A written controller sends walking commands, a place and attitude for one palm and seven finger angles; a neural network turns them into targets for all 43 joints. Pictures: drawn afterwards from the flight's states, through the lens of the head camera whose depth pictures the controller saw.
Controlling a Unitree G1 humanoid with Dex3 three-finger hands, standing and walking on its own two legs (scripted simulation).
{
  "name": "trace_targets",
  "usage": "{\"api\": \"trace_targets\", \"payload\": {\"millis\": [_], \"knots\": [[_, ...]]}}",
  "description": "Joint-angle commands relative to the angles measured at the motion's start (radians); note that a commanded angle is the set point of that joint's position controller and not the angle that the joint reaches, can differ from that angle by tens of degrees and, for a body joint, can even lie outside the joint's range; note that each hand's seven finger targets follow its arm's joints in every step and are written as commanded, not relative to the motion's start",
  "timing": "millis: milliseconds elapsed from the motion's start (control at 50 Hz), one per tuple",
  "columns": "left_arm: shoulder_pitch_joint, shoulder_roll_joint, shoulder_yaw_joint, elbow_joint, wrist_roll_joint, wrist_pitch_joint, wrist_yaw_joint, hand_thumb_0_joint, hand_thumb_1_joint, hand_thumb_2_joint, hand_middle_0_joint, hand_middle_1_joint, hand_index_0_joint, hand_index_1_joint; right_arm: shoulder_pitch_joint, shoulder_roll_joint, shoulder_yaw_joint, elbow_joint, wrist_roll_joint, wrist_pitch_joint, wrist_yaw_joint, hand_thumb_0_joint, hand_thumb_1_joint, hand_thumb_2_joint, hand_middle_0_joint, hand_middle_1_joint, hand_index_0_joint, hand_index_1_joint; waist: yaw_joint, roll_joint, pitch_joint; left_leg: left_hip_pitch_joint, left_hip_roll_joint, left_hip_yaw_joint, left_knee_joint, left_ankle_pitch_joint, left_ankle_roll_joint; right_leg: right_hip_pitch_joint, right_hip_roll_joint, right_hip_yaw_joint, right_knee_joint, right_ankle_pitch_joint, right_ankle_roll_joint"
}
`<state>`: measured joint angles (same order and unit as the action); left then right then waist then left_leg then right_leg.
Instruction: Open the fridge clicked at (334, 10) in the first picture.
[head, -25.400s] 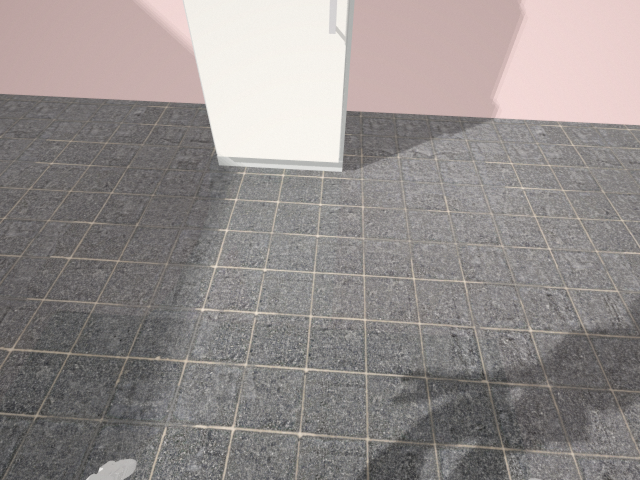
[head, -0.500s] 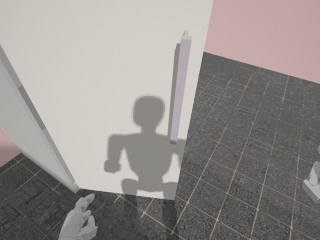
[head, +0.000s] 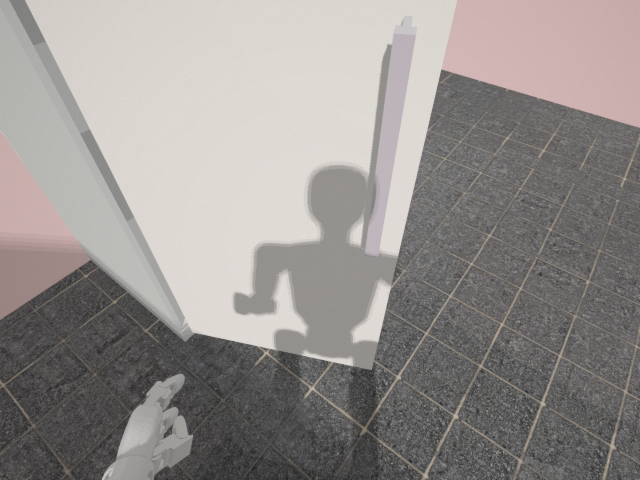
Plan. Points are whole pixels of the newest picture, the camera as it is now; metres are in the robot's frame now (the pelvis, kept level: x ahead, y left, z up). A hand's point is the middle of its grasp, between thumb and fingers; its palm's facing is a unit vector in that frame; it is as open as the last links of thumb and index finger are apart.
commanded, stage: step back with the hand held close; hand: right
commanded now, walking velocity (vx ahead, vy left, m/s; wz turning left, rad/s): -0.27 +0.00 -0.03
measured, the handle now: (386, 159) +0.53 -0.06 +0.13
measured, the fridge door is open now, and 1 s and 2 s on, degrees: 65 65 65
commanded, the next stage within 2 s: stop stepping back and stand still in 0.72 s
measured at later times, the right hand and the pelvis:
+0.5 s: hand out of the picture +0.10 -0.27 +0.18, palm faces +0.51 +0.73 -0.46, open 7.4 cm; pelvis -0.09 +0.00 -0.01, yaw -4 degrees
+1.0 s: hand out of the picture -0.02 -0.29 +0.20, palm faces +0.50 +0.78 -0.37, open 7.4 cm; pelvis -0.22 -0.01 +0.01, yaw -2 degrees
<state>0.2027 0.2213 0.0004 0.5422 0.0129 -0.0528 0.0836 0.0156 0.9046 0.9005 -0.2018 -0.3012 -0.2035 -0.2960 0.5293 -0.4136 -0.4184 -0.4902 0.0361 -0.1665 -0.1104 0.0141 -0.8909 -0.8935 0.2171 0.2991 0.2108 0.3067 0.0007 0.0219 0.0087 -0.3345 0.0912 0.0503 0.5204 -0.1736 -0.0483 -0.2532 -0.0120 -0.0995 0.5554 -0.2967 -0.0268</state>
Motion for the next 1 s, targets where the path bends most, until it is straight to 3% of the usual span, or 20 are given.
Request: {"api": "trace_targets", "payload": {"millis": [0, 140, 200, 260, 320, 360, 380, 460, 480, 520, 560, 620, 660, 700, 720, 800, 920, 940, 960, 980], "knots": [[-0.085, 0.125, 0.044, -0.17, -0.007, -0.061, 0.016, 0.0, 0.9, 0.9, -0.2, -0.3, -0.2, -0.3, -0.056, -0.154, -0.148, -0.191, 0.0, -0.082, -0.036, 0.0, -0.9, -0.9, 0.2, 0.3, 0.2, 0.3, -0.021, -0.13, -0.113, 0.277, -0.033, -0.034, 0.098, 0.253, 0.02, -0.255, -0.113, 0.121, -0.198, 0.127, -0.025], [-0.048, 0.14, 0.049, -0.162, -0.014, -0.096, 0.012, 0.0, 0.9, 0.9, -0.2, -0.3, -0.2, -0.3, -0.134, -0.127, -0.121, -0.135, -0.03, -0.116, -0.043, 0.0, -0.9, -0.9, 0.2, 0.3, 0.2, 0.3, -0.013, -0.06, -0.023, 0.267, -0.018, -0.098, 0.076, -0.034, 0.031, -0.489, -0.102, 0.127, -0.183, -0.38, -0.059], [-0.035, 0.13, 0.045, -0.151, -0.008, -0.106, 0.007, 0.0, 0.9, 0.9, -0.2, -0.3, -0.2, -0.3, -0.177, -0.144, -0.114, -0.158, -0.032, -0.124, -0.047, 0.0, -0.9, -0.9, 0.2, 0.3, 0.2, 0.3, -0.007, 0.049, -0.014, 0.086, 0.041, -0.195, -0.104, -0.276, 0.065, -0.376, -0.041, 0.107, -0.036, -0.366, -0.037], [-0.019, 0.114, 0.031, -0.124, 0.0, -0.115, 0.004, 0.0, 0.9, 0.9, -0.2, -0.3, -0.2, -0.3, -0.194, -0.163, -0.111, -0.192, -0.024, -0.132, -0.056, 0.0, -0.9, -0.9, 0.2, 0.3, 0.2, 0.3, 0.001, 0.056, -0.037, -0.097, 0.081, -0.181, -0.189, -0.409, 0.088, -0.192, -0.012, 0.092, 0.043, -0.265, -0.012], [-0.023, 0.126, 0.032, -0.129, -0.001, -0.123, 0.011, 0.0, 0.9, 0.9, -0.2, -0.3, -0.2, -0.3, -0.182, -0.175, -0.129, -0.236, -0.024, -0.147, -0.063, 0.0, -0.9, -0.9, 0.2, 0.3, 0.2, 0.3, 0.005, -0.091, -0.074, -0.005, 0.002, -0.093, -0.042, -0.328, 0.05, -0.259, -0.067, 0.19, -0.14, -0.327, -0.036], [-0.032, 0.138, 0.041, -0.141, -0.007, -0.139, 0.014, 0.0, 0.9, 0.9, -0.2, -0.3, -0.2, -0.3, -0.143, -0.166, -0.16, -0.246, -0.034, -0.16, -0.068, 0.0, -0.9, -0.9, 0.2, 0.3, 0.2, 0.3, -0.011, -0.265, -0.111, 0.228, -0.097, -0.023, 0.259, -0.111, 0.019, -0.457, -0.192, 0.332, -0.331, -0.414, -0.087], [-0.04, 0.125, 0.044, -0.144, -0.007, -0.144, 0.013, 0.0, 0.9, 0.9, -0.2, -0.3, -0.2, -0.3, -0.129, -0.196, -0.188, -0.247, -0.035, -0.163, -0.067, 0.0, -0.9, -0.9, 0.2, 0.3, 0.2, 0.3, -0.022, -0.257, -0.129, 0.254, -0.111, -0.018, 0.318, -0.086, 0.015, -0.461, -0.225, 0.352, -0.342, -0.345, -0.094], [-0.052, 0.14, 0.064, -0.142, -0.009, -0.158, 0.0, 0.0, 0.9, 0.9, -0.2, -0.3, -0.2, -0.3, -0.042, -0.168, -0.195, -0.167, -0.048, -0.178, -0.045, 0.0, -0.9, -0.9, 0.2, 0.3, 0.2, 0.3, -0.014, -0.137, -0.057, 0.321, -0.099, -0.101, 0.157, -0.041, 0.043, -0.58, -0.166, 0.244, -0.196, -0.399, -0.079], [-0.05, 0.14, 0.068, -0.14, -0.003, -0.159, 0.0, 0.0, 0.9, 0.9, -0.2, -0.3, -0.2, -0.3, -0.055, -0.173, -0.194, -0.138, -0.052, -0.183, -0.04, 0.0, -0.9, -0.9, 0.2, 0.3, 0.2, 0.3, -0.008, -0.079, -0.016, 0.25, -0.054, -0.203, 0.05, -0.052, 0.069, -0.567, -0.104, 0.204, -0.112, -0.382, -0.054], [-0.045, 0.098, 0.05, -0.09, 0.01, -0.155, -0.019, 0.0, 0.9, 0.9, -0.2, -0.3, -0.2, -0.3, -0.074, -0.192, -0.159, -0.113, -0.022, -0.197, -0.039, 0.0, -0.9, -0.9, 0.2, 0.3, 0.2, 0.3, 0.009, 0.052, 0.024, -0.101, 0.141, -0.386, -0.174, 0.077, 0.161, -0.24, -0.009, 0.104, 0.14, -0.06, 0.031], [-0.046, 0.09, 0.055, -0.07, 0.004, -0.152, -0.022, 0.0, 0.9, 0.9, -0.2, -0.3, -0.2, -0.3, -0.122, -0.171, -0.11, -0.133, -0.019, -0.188, -0.038, 0.0, -0.9, -0.9, 0.2, 0.3, 0.2, 0.3, 0.004, 0.137, -0.165, -0.025, 0.159, -0.321, -0.116, 0.396, 0.17, -0.082, 0.006, 0.102, 0.225, 0.058, 0.047], [-0.048, 0.089, 0.056, -0.082, -0.006, -0.138, -0.01, 0.0, 0.9, 0.9, -0.2, -0.3, -0.2, -0.3, -0.098, -0.204, -0.144, -0.169, -0.011, -0.167, -0.041, 0.0, -0.9, -0.9, 0.2, 0.3, 0.2, 0.3, -0.002, 0.155, -0.168, -0.069, 0.105, -0.229, -0.116, 0.157, 0.118, -0.016, 0.009, 0.087, 0.089, 0.007, 0.031], [-0.068, 0.118, 0.057, -0.1, -0.013, -0.135, -0.003, 0.0, 0.9, 0.9, -0.2, -0.3, -0.2, -0.3, -0.107, -0.204, -0.15, -0.233, -0.009, -0.172, -0.035, 0.0, -0.9, -0.9, 0.2, 0.3, 0.2, 0.3, -0.003, -0.019, -0.113, -0.076, -0.034, -0.142, -0.028, -0.025, 0.052, -0.062, -0.052, 0.168, -0.128, 0.081, -0.004], [-0.087, 0.142, 0.07, -0.117, 0.003, -0.157, 0.001, 0.0, 0.9, 0.9, -0.2, -0.3, -0.2, -0.3, -0.094, -0.219, -0.198, -0.294, -0.023, -0.203, -0.028, 0.0, -0.9, -0.9, 0.2, 0.3, 0.2, 0.3, -0.016, -0.373, -0.197, 0.176, -0.195, -0.055, 0.426, -0.21, 0.013, -0.316, -0.307, 0.477, -0.431, -0.201, -0.111], [-0.08, 0.128, 0.07, -0.111, 0.02, -0.168, -0.003, 0.0, 0.9, 0.9, -0.2, -0.3, -0.2, -0.3, -0.126, -0.215, -0.192, -0.321, -0.031, -0.205, -0.029, 0.0, -0.9, -0.9, 0.2, 0.3, 0.2, 0.3, -0.008, -0.358, -0.172, 0.156, -0.192, -0.097, 0.629, -0.286, 0.022, -0.369, -0.362, 0.528, -0.494, -0.316, -0.137], [-0.088, 0.11, 0.08, -0.076, 0.007, -0.196, -0.019, 0.0, 0.9, 0.9, -0.2, -0.3, -0.2, -0.3, -0.11, -0.168, -0.16, -0.272, -0.013, -0.199, -0.041, 0.0, -0.9, -0.9, 0.2, 0.3, 0.2, 0.3, -0.033, -0.186, -0.184, 0.008, -0.167, -0.051, 0.542, -0.324, 0.036, -0.119, -0.266, 0.314, -0.392, -0.159, -0.093], [-0.032, 0.105, 0.053, -0.062, -0.001, -0.18, -0.021, 0.0, 0.9, 0.9, -0.2, -0.3, -0.2, -0.3, -0.13, -0.137, -0.063, -0.228, 0.006, -0.118, -0.041, 0.0, -0.9, -0.9, 0.2, 0.3, 0.2, 0.3, -0.016, -0.336, -0.19, 0.151, -0.241, 0.111, -0.083, -0.424, 0.097, 0.051, -0.117, 0.191, -0.473, -0.261, 0.141], [-0.036, 0.102, 0.049, -0.065, 0.001, -0.171, -0.021, 0.0, 0.9, 0.9, -0.2, -0.3, -0.2, -0.3, -0.122, -0.158, -0.072, -0.227, 0.009, -0.106, -0.04, 0.0, -0.9, -0.9, 0.2, 0.3, 0.2, 0.3, -0.018, -0.288, -0.195, 0.188, -0.217, 0.094, -0.195, -0.381, 0.121, 0.047, -0.08, 0.133, -0.41, -0.19, 0.174], [-0.027, 0.096, 0.047, -0.059, 0.002, -0.157, -0.02, 0.0, 0.9, 0.9, -0.2, -0.3, -0.2, -0.3, -0.11, -0.196, -0.096, -0.23, 0.008, -0.1, -0.041, 0.0, -0.9, -0.9, 0.2, 0.3, 0.2, 0.3, -0.018, -0.141, -0.204, 0.121, -0.106, -0.004, -0.293, -0.328, 0.17, 0.095, -0.008, 0.02, -0.171, -0.055, 0.16], [-0.029, 0.093, 0.044, -0.046, 0.01, -0.138, -0.02, 0.0, 0.9, 0.9, -0.2, -0.3, -0.2, -0.3, -0.077, -0.246, -0.148, -0.226, 0.009, -0.095, -0.048, 0.0, -0.9, -0.9, 0.2, 0.3, 0.2, 0.3, -0.024, 0.029, -0.177, -0.075, 0.06, -0.167, -0.356, -0.245, 0.219, 0.143, 0.018, 0.025, 0.135, 0.047, 0.096]]}}
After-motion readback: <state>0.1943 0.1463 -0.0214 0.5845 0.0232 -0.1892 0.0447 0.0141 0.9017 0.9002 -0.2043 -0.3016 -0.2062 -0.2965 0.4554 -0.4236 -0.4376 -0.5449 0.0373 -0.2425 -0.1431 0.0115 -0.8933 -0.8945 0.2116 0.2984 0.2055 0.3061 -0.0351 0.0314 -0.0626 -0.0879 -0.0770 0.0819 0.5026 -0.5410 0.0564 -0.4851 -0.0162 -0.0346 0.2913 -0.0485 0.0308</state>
